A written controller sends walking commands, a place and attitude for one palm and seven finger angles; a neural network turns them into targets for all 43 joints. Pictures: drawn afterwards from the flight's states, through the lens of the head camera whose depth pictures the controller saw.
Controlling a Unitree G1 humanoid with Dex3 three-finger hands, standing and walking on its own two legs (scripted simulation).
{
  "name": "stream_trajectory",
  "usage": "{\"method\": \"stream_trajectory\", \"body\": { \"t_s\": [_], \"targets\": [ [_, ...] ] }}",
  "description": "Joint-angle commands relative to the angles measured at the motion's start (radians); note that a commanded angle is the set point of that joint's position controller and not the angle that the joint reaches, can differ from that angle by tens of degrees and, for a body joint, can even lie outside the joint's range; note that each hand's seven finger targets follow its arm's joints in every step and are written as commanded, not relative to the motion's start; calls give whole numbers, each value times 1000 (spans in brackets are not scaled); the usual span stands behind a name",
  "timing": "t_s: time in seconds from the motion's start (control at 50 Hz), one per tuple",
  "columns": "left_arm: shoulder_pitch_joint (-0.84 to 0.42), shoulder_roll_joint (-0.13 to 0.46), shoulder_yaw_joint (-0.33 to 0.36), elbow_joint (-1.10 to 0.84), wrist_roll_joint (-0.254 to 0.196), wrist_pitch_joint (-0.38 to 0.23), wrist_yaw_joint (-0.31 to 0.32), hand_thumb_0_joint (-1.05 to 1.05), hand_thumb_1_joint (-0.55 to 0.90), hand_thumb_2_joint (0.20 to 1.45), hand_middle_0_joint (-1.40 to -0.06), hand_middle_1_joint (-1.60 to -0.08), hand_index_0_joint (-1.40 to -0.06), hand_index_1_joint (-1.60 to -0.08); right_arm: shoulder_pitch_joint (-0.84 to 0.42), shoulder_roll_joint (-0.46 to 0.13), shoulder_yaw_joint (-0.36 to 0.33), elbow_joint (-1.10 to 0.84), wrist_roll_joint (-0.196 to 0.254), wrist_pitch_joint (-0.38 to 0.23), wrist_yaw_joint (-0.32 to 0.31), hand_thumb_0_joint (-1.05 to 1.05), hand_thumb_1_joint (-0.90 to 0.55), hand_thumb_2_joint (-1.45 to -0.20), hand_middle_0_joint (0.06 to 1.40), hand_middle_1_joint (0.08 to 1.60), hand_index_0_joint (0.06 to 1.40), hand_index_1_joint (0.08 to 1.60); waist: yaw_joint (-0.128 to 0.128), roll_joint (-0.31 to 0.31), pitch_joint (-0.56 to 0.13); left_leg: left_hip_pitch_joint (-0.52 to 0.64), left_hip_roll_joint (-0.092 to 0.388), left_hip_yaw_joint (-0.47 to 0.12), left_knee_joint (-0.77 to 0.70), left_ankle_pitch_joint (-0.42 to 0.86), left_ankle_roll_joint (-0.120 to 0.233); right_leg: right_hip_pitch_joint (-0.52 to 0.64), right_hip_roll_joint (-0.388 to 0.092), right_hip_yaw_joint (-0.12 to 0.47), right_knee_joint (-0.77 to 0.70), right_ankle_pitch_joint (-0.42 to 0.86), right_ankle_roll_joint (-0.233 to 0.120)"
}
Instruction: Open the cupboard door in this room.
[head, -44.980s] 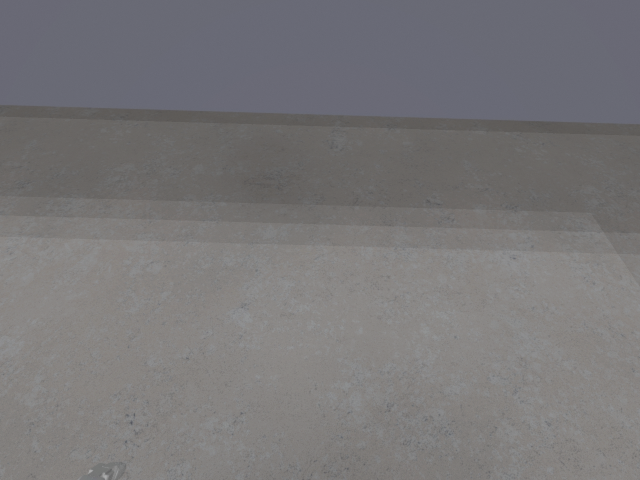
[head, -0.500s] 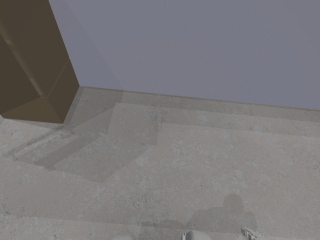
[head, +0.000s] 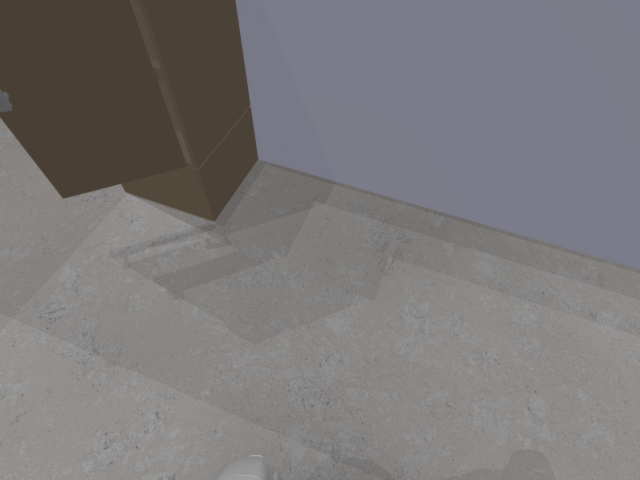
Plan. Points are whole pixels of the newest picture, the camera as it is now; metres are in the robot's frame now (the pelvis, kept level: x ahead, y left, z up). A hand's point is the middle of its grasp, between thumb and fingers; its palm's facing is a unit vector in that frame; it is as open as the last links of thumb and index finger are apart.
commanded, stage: turn to face it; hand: left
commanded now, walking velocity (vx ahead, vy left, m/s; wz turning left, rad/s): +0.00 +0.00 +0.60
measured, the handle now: out of the picture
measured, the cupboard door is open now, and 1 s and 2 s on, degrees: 44 44 44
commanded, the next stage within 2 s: take the last steps up to it in 0.64 s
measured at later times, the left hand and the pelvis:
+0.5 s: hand out of the picture +0.05 +0.21 -0.16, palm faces +0.28 -0.91 -0.30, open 7.4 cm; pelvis +0.01 -0.02 -0.01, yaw +16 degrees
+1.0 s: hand out of the picture -0.01 +0.21 -0.17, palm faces +0.46 -0.87 -0.19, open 7.4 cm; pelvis +0.03 +0.01 +0.01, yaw +25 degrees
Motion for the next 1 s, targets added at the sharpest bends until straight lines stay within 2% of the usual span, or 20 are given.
{"method": "stream_trajectory", "body": {
  "t_s": [0.0,0.02,0.06,0.1,0.18,0.32,0.38,0.4,0.42,0.44,0.48,0.54,0.62,0.7,0.72,0.74,0.76,0.78,0.84,0.98],
  "targets": [
    [59,241,82,-31,-4,-16,6,0,900,900,-200,-300,-200,-300,-29,-62,-1,-94,0,-44,1,0,-900,-900,200,300,200,300,26,-139,-167,100,-21,43,-284,129,21,118,-218,93,5,564,-78],
    [44,235,83,-38,-13,-12,2,0,900,900,-200,-300,-200,-300,31,-96,-10,-78,-3,-51,-1,0,-900,-900,200,300,200,300,-16,-73,-195,235,-10,23,-400,261,37,30,-202,54,109,494,-36],
    [-21,122,49,-117,-19,0,-5,0,900,900,-200,-300,-200,-300,175,-292,-57,-58,-14,-53,-17,0,-900,-900,200,300,200,300,-94,381,-236,445,416,-510,-471,868,288,-397,8,52,505,-385,75],
    [-117,134,52,-114,-12,12,5,0,900,900,-200,-300,-200,-300,177,-253,-47,-52,-17,-56,-42,0,-900,-900,200,300,200,300,-87,255,-218,351,354,-475,-464,670,298,-431,8,188,626,-288,58],
    [-36,135,60,-50,-11,21,-13,0,900,900,-200,-300,-200,-300,15,-189,-20,-93,-16,-62,-45,0,-900,-900,200,300,200,300,-1,196,-134,193,209,-300,-514,462,208,-333,31,189,564,-99,61],
    [-27,119,48,-61,-14,16,-10,0,900,900,-200,-300,-200,-300,17,-191,-28,-91,-21,-49,-37,0,-900,-900,200,300,200,300,-4,223,-139,130,181,-367,-500,371,213,-163,104,153,249,-108,50],
    [62,128,54,-37,-18,1,-4,0,900,900,-200,-300,-200,-300,-15,-177,-32,-102,-13,-42,-36,0,-900,-900,200,300,200,300,40,187,-153,24,134,-363,-415,351,171,47,123,136,-10,45,36],
    [101,172,63,-34,-12,-10,2,0,900,900,-200,-300,-200,-300,-15,-146,-29,-109,-5,-44,-31,0,-900,-900,200,300,200,300,61,92,-166,-56,77,-323,-323,277,127,157,55,212,-148,61,21],
    [123,253,80,-33,4,-19,10,0,900,900,-200,-300,-200,-300,-4,-77,-19,-127,2,-44,-26,0,-900,-900,200,300,200,300,69,-173,-167,-215,-64,-163,-99,32,51,224,-200,490,-266,37,-67],
    [95,284,74,-48,5,-17,8,0,900,900,-200,-300,-200,-300,-28,-88,-19,-140,-5,-44,-21,0,-900,-900,200,300,200,300,68,-220,-139,-196,-82,-116,145,-149,37,89,-351,570,-295,118,-167],
    [20,220,63,-54,-4,-25,14,0,900,900,-200,-300,-200,-300,-25,-91,-23,-107,-8,-30,-20,0,-900,-900,200,300,200,300,24,-229,-113,-209,-28,-142,349,-59,30,38,-252,472,-247,252,-179],
    [-17,177,50,-58,-1,-25,13,0,900,900,-200,-300,-200,-300,-18,-60,-9,-73,-3,-28,-11,0,-900,-900,200,300,200,300,7,-178,-96,-128,-6,-76,266,5,10,24,-172,250,-189,447,-139],
    [82,215,62,-5,4,-26,12,0,900,900,-200,-300,-200,-300,-69,-22,11,-64,4,-39,-12,0,-900,-900,200,300,200,300,56,-156,-111,-45,-31,-6,-26,-26,12,128,-178,220,-131,617,-142],
    [71,208,64,27,-9,-19,9,0,900,900,-200,-300,-200,-300,17,-43,15,-20,2,-58,-19,0,-900,-900,200,300,200,300,12,-137,-148,185,-29,-5,-384,220,33,59,-145,163,-2,522,-66],
    [75,172,57,18,-20,-14,6,0,900,900,-200,-300,-200,-300,59,-94,6,-10,-4,-70,-23,0,-900,-900,200,300,200,300,-8,13,-193,333,59,-90,-446,430,66,-50,-98,117,96,379,-17],
    [92,108,44,-3,-26,-9,2,0,900,900,-200,-300,-200,-300,104,-180,-9,-6,-16,-75,-29,0,-900,-900,200,300,200,300,-19,283,-231,438,282,-359,-431,735,183,-221,6,60,238,-51,45],
    [33,99,33,-23,-15,-2,2,0,900,900,-200,-300,-200,-300,157,-216,-17,3,-20,-63,-38,0,-900,-900,200,300,200,300,-54,302,-221,402,365,-412,-478,726,280,-276,46,95,391,-348,41],
    [-41,102,36,-21,-11,10,4,0,900,900,-200,-300,-200,-300,179,-200,-15,19,-24,-68,-51,0,-900,-900,200,300,200,300,-72,336,-197,372,326,-431,-512,601,288,-332,50,148,495,-329,35],
    [-52,97,42,15,-8,-4,-24,0,900,900,-200,-300,-200,-300,119,-137,7,1,-19,-85,-60,0,-900,-900,200,300,200,300,-21,225,-113,289,245,-342,-552,368,258,-373,38,173,576,-167,17],
    [-58,59,35,22,-6,-19,-42,0,900,900,-200,-300,-200,-300,150,-126,6,27,-17,-100,-50,0,-900,-900,200,300,200,300,-9,183,-86,232,184,-277,-590,192,252,-228,71,100,248,-109,12]
  ]
}}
